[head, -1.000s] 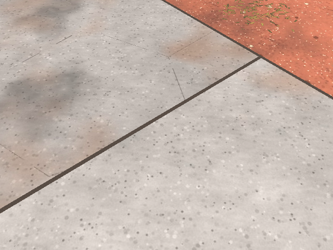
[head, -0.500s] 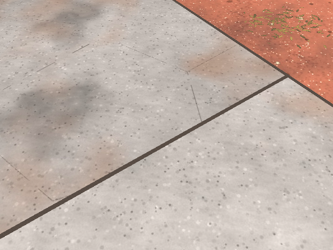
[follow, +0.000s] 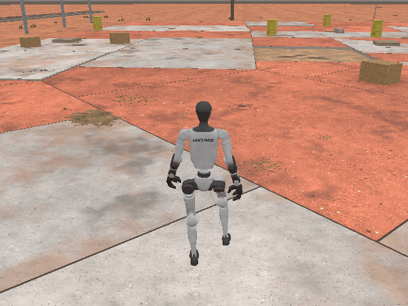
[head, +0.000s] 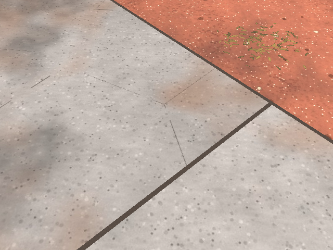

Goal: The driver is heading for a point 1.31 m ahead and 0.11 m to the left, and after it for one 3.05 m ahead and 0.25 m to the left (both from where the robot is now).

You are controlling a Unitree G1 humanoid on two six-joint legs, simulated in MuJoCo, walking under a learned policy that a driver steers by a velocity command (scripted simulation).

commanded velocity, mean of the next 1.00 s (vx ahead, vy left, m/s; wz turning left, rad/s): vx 0.50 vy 0.00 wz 0.17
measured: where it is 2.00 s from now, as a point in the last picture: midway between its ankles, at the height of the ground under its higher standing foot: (134, 136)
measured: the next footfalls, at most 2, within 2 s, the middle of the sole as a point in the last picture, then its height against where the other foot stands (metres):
right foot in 0.24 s outside the picture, level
left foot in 0.82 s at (142, 220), level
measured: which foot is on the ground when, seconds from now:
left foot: down 0.00-0.26, up 0.28-0.80, down 0.82-1.00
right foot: up 0.00-0.22, down 0.24-0.84, up 0.86-1.00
